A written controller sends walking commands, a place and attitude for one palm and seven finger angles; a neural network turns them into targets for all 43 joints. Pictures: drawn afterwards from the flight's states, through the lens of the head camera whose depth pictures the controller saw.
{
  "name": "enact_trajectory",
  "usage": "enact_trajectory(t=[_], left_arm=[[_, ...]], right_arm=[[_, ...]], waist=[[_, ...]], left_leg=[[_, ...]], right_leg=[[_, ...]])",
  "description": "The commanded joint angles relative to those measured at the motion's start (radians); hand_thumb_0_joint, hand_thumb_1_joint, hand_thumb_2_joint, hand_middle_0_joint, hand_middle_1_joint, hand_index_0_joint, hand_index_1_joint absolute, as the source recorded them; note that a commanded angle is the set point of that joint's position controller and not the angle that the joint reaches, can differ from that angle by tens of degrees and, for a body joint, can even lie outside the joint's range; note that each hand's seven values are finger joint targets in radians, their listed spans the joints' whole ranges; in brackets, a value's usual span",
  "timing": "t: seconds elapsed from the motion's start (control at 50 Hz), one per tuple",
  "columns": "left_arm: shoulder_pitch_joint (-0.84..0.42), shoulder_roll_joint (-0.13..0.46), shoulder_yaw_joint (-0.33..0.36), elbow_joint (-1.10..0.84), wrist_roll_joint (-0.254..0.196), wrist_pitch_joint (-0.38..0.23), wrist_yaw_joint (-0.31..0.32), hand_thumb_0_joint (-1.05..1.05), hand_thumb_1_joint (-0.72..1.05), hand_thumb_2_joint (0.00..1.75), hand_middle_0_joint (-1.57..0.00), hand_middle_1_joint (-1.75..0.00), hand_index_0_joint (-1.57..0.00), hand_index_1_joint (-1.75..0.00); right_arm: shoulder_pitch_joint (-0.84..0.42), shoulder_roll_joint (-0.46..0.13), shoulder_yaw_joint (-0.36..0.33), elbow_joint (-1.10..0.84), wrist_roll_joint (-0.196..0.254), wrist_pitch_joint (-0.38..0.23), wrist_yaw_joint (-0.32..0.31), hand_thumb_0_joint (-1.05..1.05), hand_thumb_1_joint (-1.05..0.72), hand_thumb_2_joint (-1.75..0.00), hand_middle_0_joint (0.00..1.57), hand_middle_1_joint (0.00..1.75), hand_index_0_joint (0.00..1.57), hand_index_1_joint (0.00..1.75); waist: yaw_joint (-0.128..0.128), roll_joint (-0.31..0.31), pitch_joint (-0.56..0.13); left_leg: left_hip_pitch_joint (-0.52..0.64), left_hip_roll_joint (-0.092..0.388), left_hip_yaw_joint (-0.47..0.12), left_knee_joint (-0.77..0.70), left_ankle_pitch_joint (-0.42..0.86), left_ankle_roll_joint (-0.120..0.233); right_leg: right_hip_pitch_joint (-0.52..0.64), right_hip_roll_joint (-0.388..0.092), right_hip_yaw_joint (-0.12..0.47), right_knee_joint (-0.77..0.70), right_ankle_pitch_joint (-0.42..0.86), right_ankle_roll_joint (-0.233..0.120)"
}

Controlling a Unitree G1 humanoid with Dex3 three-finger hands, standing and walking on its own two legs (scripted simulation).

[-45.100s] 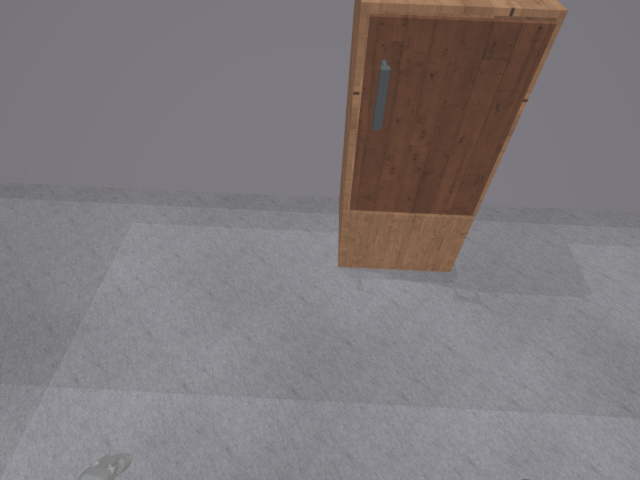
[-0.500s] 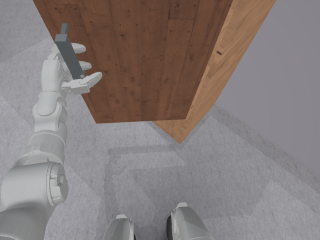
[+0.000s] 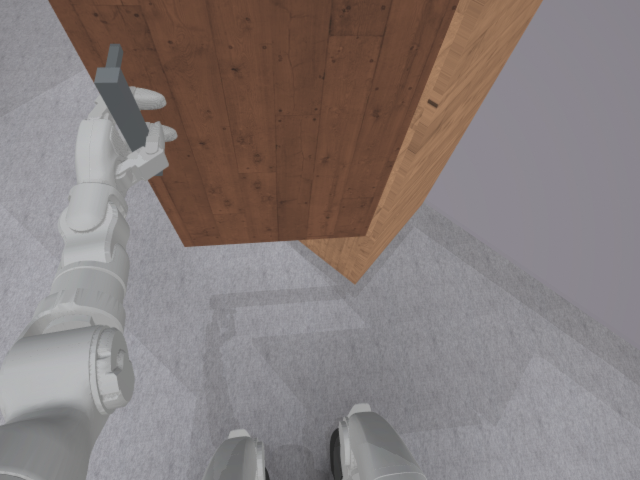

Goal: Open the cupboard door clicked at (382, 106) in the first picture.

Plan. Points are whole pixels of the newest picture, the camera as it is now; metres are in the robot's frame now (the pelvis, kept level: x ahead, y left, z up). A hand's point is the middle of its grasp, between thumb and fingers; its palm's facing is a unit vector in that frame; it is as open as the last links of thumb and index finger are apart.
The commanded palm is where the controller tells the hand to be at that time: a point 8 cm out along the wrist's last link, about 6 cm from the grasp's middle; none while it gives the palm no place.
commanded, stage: pull the door open along its arc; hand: left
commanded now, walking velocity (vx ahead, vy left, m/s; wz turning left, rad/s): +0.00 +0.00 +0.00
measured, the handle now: (136, 116) +0.55 +0.18 +0.07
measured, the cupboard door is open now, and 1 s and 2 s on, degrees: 45 86 84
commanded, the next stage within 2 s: open thumb and fingers to let go in 0.96 s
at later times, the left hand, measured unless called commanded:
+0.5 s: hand (196, 261) +0.35 +0.11 +0.07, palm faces +0.18 -0.98 +0.10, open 6.1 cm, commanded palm +0.30 +0.18 +0.07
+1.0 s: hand (272, 330) +0.27 +0.03 +0.07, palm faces +0.32 -0.95 -0.02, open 6.0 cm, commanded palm +0.22 +0.07 +0.07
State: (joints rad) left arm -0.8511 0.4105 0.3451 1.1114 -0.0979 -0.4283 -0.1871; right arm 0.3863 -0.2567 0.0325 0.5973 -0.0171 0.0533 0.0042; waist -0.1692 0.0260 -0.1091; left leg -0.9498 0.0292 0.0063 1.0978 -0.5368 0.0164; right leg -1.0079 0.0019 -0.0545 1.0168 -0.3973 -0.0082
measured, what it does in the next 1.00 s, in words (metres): stands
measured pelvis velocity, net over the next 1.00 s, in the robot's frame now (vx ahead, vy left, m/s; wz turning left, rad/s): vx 0.02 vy -0.05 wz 0.05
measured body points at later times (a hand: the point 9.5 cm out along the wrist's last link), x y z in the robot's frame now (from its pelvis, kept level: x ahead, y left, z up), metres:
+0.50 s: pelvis +0.02 +0.00 +0.02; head +0.08 +0.00 +0.47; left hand +0.34 +0.16 +0.06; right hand +0.16 -0.24 -0.08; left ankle -0.02 +0.11 -0.66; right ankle +0.04 -0.12 -0.66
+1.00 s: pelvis +0.02 -0.05 +0.02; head +0.06 -0.06 +0.47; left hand +0.25 +0.08 +0.07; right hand +0.19 -0.26 -0.08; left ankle -0.02 +0.11 -0.66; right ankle +0.04 -0.12 -0.66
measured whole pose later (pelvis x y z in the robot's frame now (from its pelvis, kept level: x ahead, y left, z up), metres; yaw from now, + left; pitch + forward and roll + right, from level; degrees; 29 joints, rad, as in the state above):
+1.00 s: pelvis +0.02 -0.05 +0.02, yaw +3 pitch +12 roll +1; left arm 0.27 -0.07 -0.26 0.06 0.09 -0.30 0.50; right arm 0.24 -0.18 0.00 0.53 -0.07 -0.01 0.02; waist -0.03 0.03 -0.14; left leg -0.64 0.02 -0.03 0.95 -0.51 -0.05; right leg -0.73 0.00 -0.09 0.97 -0.44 -0.07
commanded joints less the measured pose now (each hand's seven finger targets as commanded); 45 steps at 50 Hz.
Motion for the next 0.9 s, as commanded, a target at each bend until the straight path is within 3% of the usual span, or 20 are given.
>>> enact_trajectory(t=[0.0, 0.08, 0.12, 0.22, 0.26, 0.28, 0.3, 0.32, 0.34, 0.4, 0.46, 0.48, 0.52, 0.56, 0.58, 0.62, 0.72, 0.74, 0.88], left_arm=[[-0.315, 0.203, 0.026, -0.299, -0.024, -0.095, -0.003, 0.00, 0.90, 0.90, -0.40, -1.35, -0.40, -1.35], [-0.142, 0.142, -0.004, -0.368, -0.046, -0.083, -0.009, 0.00, 0.90, 0.90, -0.40, -1.35, -0.40, -1.35], [-0.054, 0.131, -0.004, -0.453, -0.056, -0.082, -0.007, 0.00, 0.90, 0.90, -0.40, -1.35, -0.40, -1.35], [0.264, 0.005, -0.076, -0.640, -0.092, -0.070, 0.003, 0.00, 0.90, 0.90, -0.40, -1.35, -0.40, -1.35], [0.360, 0.004, -0.069, -0.708, -0.099, -0.064, 0.015, 0.00, 0.90, 0.90, -0.40, -1.35, -0.40, -1.35], [0.408, 0.003, -0.071, -0.762, -0.100, -0.070, 0.021, 0.00, 0.90, 0.90, -0.40, -1.35, -0.40, -1.35], [0.435, -0.042, 0.049, -0.830, -0.164, -0.064, 0.161, 0.00, 0.90, 0.90, -0.40, -1.35, -0.40, -1.35], [0.517, -0.127, -0.037, -0.837, -0.134, -0.053, 0.227, 0.00, 0.90, 0.90, -0.40, -1.35, -0.40, -1.35], [0.572, -0.164, -0.063, -0.864, -0.123, -0.048, 0.267, 0.00, 0.90, 0.90, -0.40, -1.35, -0.40, -1.35], [0.677, -0.178, -0.087, -0.994, -0.050, -0.060, 0.394, 0.00, 0.90, 0.90, -0.40, -1.35, -0.40, -1.35], [0.707, -0.251, -0.164, -1.044, 0.037, -0.059, 0.516, 0.00, 0.90, 0.90, -0.40, -1.35, -0.40, -1.35], [0.718, -0.257, -0.178, -1.038, 0.068, -0.058, 0.556, 0.00, 0.90, 0.90, -0.40, -1.35, -0.40, -1.35], [0.724, -0.309, -0.231, -1.068, 0.112, -0.044, 0.625, 0.00, 0.90, 0.90, -0.40, -1.35, -0.40, -1.35], [0.735, -0.363, -0.278, -1.072, 0.136, -0.024, 0.683, 0.00, 0.90, 0.90, -0.40, -1.35, -0.40, -1.35], [0.750, -0.378, -0.297, -1.065, 0.145, -0.014, 0.699, 0.00, 0.90, 0.90, -0.40, -1.35, -0.40, -1.35], [0.753, -0.413, -0.330, -1.080, 0.144, 0.005, 0.730, 0.00, 0.90, 0.90, -0.40, -1.35, -0.40, -1.35], [0.804, -0.460, -0.428, -1.127, 0.182, 0.027, 0.728, 0.00, 0.90, 0.90, -0.40, -1.35, -0.40, -1.35], [0.839, -0.483, -0.457, -1.137, 0.189, 0.030, 0.725, 0.00, 0.90, 0.90, -0.40, -1.35, -0.40, -1.35], [1.052, -0.581, -0.594, -1.268, 0.197, 0.046, 0.708, 0.00, 0.90, 0.90, -0.40, -1.35, -0.40, -1.35]], right_arm=[[0.151, -0.174, -0.076, -0.068, 0.002, -0.011, -0.001, 0.00, -0.90, -0.90, 0.20, 0.30, 0.20, 0.30], [0.131, -0.163, -0.080, -0.100, 0.014, -0.009, 0.005, 0.00, -0.90, -0.90, 0.20, 0.30, 0.20, 0.30], [0.115, -0.157, -0.084, -0.114, 0.019, -0.010, 0.009, 0.00, -0.90, -0.90, 0.20, 0.30, 0.20, 0.30], [0.055, -0.136, -0.089, -0.163, 0.034, -0.024, 0.022, 0.00, -0.90, -0.90, 0.20, 0.30, 0.20, 0.30], [0.035, -0.136, -0.090, -0.178, 0.035, -0.026, 0.021, 0.00, -0.90, -0.90, 0.20, 0.30, 0.20, 0.30], [0.022, -0.134, -0.090, -0.190, 0.036, -0.031, 0.019, 0.00, -0.90, -0.90, 0.20, 0.30, 0.20, 0.30], [-0.026, -0.096, -0.088, -0.198, 0.031, -0.043, 0.020, 0.00, -0.90, -0.90, 0.20, 0.30, 0.20, 0.30], [-0.039, -0.091, -0.081, -0.202, 0.024, -0.053, 0.027, 0.00, -0.90, -0.90, 0.20, 0.30, 0.20, 0.30], [-0.051, -0.087, -0.079, -0.203, 0.023, -0.058, 0.032, 0.00, -0.90, -0.90, 0.20, 0.30, 0.20, 0.30], [-0.080, -0.075, -0.081, -0.211, -0.001, -0.064, 0.042, 0.00, -0.90, -0.90, 0.20, 0.30, 0.20, 0.30], [-0.110, -0.059, -0.078, -0.214, -0.022, -0.063, 0.046, 0.00, -0.90, -0.90, 0.20, 0.30, 0.20, 0.30], [-0.116, -0.057, -0.079, -0.209, -0.029, -0.061, 0.043, 0.00, -0.90, -0.90, 0.20, 0.30, 0.20, 0.30], [-0.153, -0.045, -0.075, -0.218, -0.035, -0.057, 0.041, 0.00, -0.90, -0.90, 0.20, 0.30, 0.20, 0.30], [-0.172, -0.035, -0.072, -0.217, -0.041, -0.057, 0.036, 0.00, -0.90, -0.90, 0.20, 0.30, 0.20, 0.30], [-0.173, -0.034, -0.072, -0.213, -0.044, -0.056, 0.032, 0.00, -0.90, -0.90, 0.20, 0.30, 0.20, 0.30], [-0.198, -0.026, -0.070, -0.211, -0.045, -0.056, 0.025, 0.00, -0.90, -0.90, 0.20, 0.30, 0.20, 0.30], [-0.216, -0.017, -0.068, -0.208, -0.049, -0.059, 0.012, 0.00, -0.90, -0.90, 0.20, 0.30, 0.20, 0.30], [-0.220, -0.013, -0.066, -0.211, -0.049, -0.062, 0.012, 0.00, -0.90, -0.90, 0.20, 0.30, 0.20, 0.30], [-0.238, 0.002, -0.062, -0.234, -0.046, -0.100, 0.014, 0.00, -0.90, -0.90, 0.20, 0.30, 0.20, 0.30]], waist=[[0.037, 0.104, -0.572], [0.062, 0.049, -0.526], [0.088, 0.057, -0.546], [0.129, 0.016, -0.469], [0.138, -0.030, -0.429], [0.145, -0.017, -0.431], [0.226, -0.011, -0.421], [0.206, 0.005, -0.385], [0.198, -0.006, -0.344], [0.218, -0.014, -0.371], [0.210, -0.026, -0.322], [0.199, -0.066, -0.299], [0.203, -0.038, -0.295], [0.196, -0.057, -0.293], [0.187, -0.092, -0.292], [0.185, -0.093, -0.294], [0.173, -0.096, -0.293], [0.176, -0.080, -0.284], [0.165, -0.121, -0.271]], left_leg=[[0.318, -0.018, -0.037, -0.136, 0.547, -0.008], [0.286, -0.022, -0.018, -0.165, 0.537, -0.001], [0.288, -0.023, -0.007, -0.181, 0.556, -0.002], [0.283, -0.023, 0.017, -0.224, 0.559, 0.002], [0.251, -0.027, 0.023, -0.241, 0.514, 0.004], [0.258, -0.028, 0.022, -0.244, 0.519, 0.005], [0.243, -0.032, 0.030, -0.257, 0.504, -0.013], [0.260, -0.033, 0.029, -0.265, 0.485, -0.021], [0.271, -0.027, 0.023, -0.268, 0.492, -0.026], [0.276, -0.031, 0.025, -0.255, 0.515, -0.025], [0.264, -0.032, 0.021, -0.246, 0.466, -0.028], [0.253, -0.032, 0.012, -0.242, 0.431, -0.024], [0.250, -0.039, 0.014, -0.243, 0.368, -0.022], [0.252, -0.045, 0.014, -0.240, 0.332, -0.020], [0.249, -0.046, 0.010, -0.238, 0.320, -0.018], [0.250, -0.052, 0.012, -0.235, 0.292, -0.017], [0.259, -0.053, 0.011, -0.233, 0.290, -0.014], [0.268, -0.053, 0.011, -0.238, 0.293, -0.015], [0.276, -0.053, 0.001, -0.231, 0.300, -0.019]], right_leg=[[0.379, 0.033, 0.021, -0.084, 0.405, -0.015], [0.449, 0.036, 0.020, -0.103, 0.436, -0.017], [0.498, 0.032, 0.025, -0.107, 0.472, -0.017], [0.556, 0.025, 0.021, -0.136, 0.495, -0.017], [0.589, 0.022, 0.023, -0.142, 0.494, -0.016], [0.596, 0.021, 0.023, -0.139, 0.493, -0.018], [0.597, 0.023, 0.009, -0.149, 0.469, -0.019], [0.576, 0.021, 0.000, -0.149, 0.436, -0.019], [0.545, 0.019, -0.012, -0.152, 0.418, -0.018], [0.582, 0.008, -0.002, -0.129, 0.457, -0.025], [0.552, -0.001, 0.004, -0.123, 0.420, -0.026], [0.543, 0.000, 0.004, -0.128, 0.393, -0.024], [0.527, -0.005, 0.010, -0.134, 0.327, -0.024], [0.531, -0.006, 0.014, -0.151, 0.294, -0.021], [0.542, -0.005, 0.019, -0.167, 0.289, -0.020], [0.556, -0.011, 0.032, -0.184, 0.271, -0.017], [0.593, -0.025, 0.059, -0.207, 0.302, -0.016], [0.593, -0.024, 0.055, -0.208, 0.306, -0.018], [0.625, -0.035, 0.064, -0.222, 0.368, -0.014]])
